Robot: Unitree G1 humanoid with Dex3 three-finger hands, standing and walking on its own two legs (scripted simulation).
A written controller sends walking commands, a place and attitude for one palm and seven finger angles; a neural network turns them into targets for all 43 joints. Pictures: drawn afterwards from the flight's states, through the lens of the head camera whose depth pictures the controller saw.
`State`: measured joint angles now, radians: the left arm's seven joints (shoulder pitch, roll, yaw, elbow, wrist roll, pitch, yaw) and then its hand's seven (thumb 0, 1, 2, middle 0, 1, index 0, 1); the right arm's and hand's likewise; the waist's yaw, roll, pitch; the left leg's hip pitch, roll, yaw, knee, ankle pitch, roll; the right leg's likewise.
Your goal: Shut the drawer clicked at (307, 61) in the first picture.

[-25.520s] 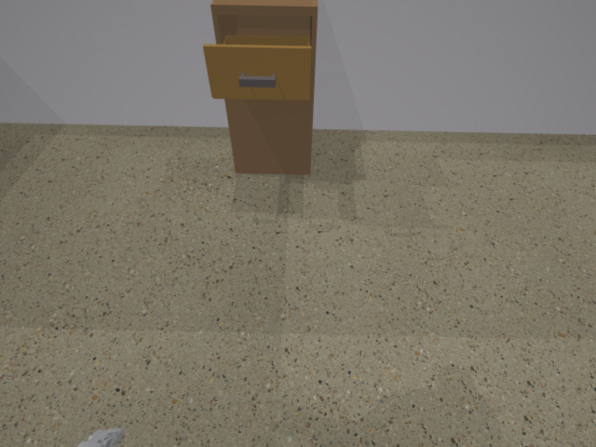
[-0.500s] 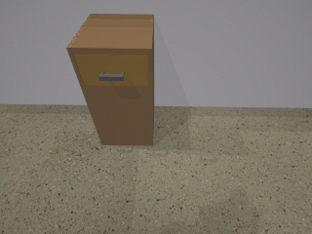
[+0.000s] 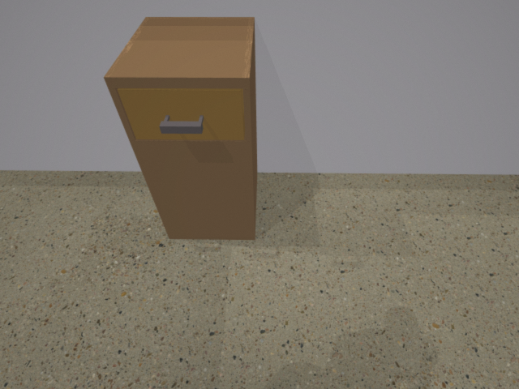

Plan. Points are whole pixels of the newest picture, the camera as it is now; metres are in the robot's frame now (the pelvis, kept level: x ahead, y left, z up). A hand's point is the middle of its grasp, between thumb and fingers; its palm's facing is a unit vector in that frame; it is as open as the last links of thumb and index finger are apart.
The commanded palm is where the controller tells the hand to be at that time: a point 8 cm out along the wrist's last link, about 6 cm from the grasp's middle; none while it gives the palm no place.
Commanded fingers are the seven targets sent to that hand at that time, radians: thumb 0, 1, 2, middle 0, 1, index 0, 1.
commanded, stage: look to check the result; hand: left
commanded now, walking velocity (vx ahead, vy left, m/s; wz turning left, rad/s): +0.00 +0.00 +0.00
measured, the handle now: (182, 122) +0.83 +0.28 -0.09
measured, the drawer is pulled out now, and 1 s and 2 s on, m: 0.00 0.00 0.00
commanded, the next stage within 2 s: stand and wait in 0.20 s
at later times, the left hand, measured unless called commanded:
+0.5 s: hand out of the picture +0.01 +0.15 -0.17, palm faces +0.05 -0.98 -0.21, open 7.4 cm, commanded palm none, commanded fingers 0.00 0.90 0.90 -0.20 -0.30 -0.20 -0.30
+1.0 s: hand out of the picture +0.02 +0.16 -0.17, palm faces +0.04 -0.97 -0.23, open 7.4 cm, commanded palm none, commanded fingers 0.00 0.90 0.90 -0.20 -0.30 -0.20 -0.30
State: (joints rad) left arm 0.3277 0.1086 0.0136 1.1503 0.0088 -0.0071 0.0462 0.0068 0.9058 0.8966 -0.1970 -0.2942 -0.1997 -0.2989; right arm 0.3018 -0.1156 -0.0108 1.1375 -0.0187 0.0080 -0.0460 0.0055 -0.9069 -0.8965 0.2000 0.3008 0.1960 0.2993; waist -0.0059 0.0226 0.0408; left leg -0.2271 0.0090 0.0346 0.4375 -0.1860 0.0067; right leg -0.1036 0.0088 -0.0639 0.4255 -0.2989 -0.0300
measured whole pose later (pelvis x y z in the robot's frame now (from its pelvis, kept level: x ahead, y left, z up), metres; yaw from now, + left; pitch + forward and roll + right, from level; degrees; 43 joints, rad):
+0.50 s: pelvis +0.01 -0.02 +0.00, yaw +0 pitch -2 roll +0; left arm 0.29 0.13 0.02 1.14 0.01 -0.02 0.04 0.01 0.90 0.90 -0.20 -0.29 -0.20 -0.30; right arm 0.27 -0.15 -0.01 1.14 -0.02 0.01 -0.05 0.01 -0.91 -0.90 0.20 0.30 0.20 0.30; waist -0.01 0.02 0.05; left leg -0.19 0.03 0.03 0.42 -0.20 -0.02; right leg -0.07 0.03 -0.07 0.39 -0.30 -0.05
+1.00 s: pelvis +0.02 -0.02 +0.00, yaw +0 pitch -2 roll +0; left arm 0.27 0.16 0.02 1.14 0.01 -0.01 0.04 0.01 0.90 0.90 -0.20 -0.29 -0.20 -0.30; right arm 0.24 -0.17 -0.01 1.14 -0.02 0.01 -0.05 0.01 -0.91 -0.90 0.20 0.30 0.20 0.30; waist -0.01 0.02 0.05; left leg -0.18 0.04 0.03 0.41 -0.20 -0.03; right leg -0.04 0.04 -0.06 0.36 -0.30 -0.06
